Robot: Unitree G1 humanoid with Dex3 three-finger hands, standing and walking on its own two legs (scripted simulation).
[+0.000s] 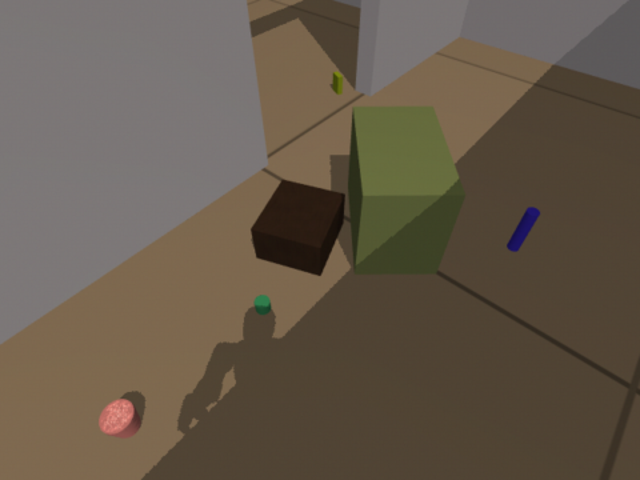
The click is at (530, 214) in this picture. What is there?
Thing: slim round
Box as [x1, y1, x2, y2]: [507, 207, 539, 251]
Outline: 533,207 527,208 507,244 507,247 513,251 518,249 539,214 539,211
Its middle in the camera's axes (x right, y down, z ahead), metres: +0.80 -0.02 +1.54
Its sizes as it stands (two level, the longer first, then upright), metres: 0.047 0.047 0.212
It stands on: the floor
